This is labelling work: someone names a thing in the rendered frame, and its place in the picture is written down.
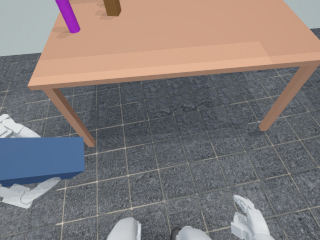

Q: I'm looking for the robot right hand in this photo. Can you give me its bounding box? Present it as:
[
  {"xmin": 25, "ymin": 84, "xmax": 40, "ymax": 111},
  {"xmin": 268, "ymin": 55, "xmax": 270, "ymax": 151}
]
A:
[{"xmin": 231, "ymin": 194, "xmax": 270, "ymax": 240}]

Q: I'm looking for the left robot thigh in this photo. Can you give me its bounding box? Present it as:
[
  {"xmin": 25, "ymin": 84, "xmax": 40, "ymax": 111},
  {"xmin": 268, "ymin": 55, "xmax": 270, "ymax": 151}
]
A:
[{"xmin": 106, "ymin": 218, "xmax": 142, "ymax": 240}]

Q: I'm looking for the table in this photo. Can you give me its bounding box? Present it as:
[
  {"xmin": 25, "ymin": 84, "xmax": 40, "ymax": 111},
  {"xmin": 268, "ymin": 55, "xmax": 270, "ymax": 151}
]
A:
[{"xmin": 28, "ymin": 0, "xmax": 320, "ymax": 147}]

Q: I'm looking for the right robot shin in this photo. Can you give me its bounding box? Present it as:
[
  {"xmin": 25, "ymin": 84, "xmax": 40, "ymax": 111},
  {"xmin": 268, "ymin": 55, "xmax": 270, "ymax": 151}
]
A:
[{"xmin": 179, "ymin": 226, "xmax": 192, "ymax": 233}]

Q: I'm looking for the sponge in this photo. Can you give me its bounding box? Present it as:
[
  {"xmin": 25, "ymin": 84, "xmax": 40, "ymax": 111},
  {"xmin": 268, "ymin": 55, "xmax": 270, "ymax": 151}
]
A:
[{"xmin": 0, "ymin": 137, "xmax": 85, "ymax": 187}]

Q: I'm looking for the robot left hand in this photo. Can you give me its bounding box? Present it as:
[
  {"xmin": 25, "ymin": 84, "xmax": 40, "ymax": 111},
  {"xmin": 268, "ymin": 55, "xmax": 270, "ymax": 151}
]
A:
[{"xmin": 0, "ymin": 114, "xmax": 61, "ymax": 209}]

